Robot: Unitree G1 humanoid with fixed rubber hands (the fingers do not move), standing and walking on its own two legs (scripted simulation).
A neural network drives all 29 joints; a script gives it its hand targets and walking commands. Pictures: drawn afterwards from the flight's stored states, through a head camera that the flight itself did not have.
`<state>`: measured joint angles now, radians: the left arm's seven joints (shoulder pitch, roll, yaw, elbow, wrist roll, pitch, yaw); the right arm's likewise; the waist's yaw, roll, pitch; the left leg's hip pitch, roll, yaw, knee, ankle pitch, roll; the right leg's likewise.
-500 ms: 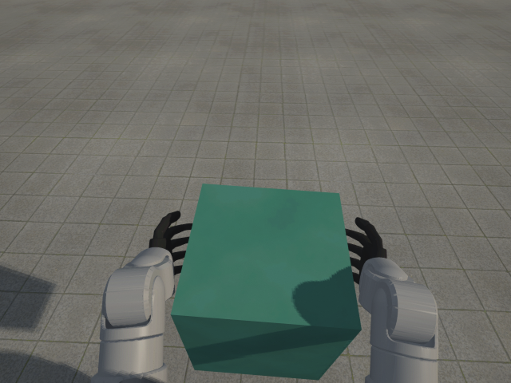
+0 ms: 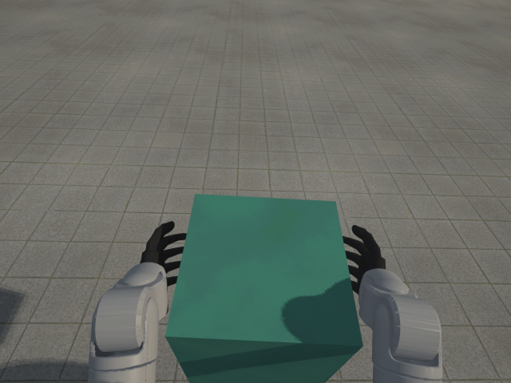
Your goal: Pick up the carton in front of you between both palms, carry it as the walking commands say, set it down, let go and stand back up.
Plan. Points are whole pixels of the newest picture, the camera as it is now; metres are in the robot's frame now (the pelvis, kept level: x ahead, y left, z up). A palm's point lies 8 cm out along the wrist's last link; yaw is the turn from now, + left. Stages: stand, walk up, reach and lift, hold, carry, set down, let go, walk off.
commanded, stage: carry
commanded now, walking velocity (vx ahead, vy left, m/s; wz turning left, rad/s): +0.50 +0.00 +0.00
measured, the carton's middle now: (259, 297) +0.26 +0.00 +0.02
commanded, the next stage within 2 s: none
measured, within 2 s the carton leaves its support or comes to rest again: neither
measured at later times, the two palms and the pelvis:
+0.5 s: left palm (199, 140) +0.57 +0.14 +0.10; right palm (336, 144) +0.59 -0.16 +0.10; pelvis +0.32 -0.02 +0.00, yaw +2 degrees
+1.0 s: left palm (208, 85) +0.87 +0.16 +0.09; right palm (312, 90) +0.88 -0.14 +0.09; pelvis +0.61 +0.01 -0.01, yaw +0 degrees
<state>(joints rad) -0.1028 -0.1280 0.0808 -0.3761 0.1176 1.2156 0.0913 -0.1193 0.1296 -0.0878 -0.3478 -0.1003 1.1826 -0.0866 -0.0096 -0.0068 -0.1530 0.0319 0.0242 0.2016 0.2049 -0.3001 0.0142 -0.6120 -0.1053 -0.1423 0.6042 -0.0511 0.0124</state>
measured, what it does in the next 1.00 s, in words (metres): walks ahead: right foot, then left foot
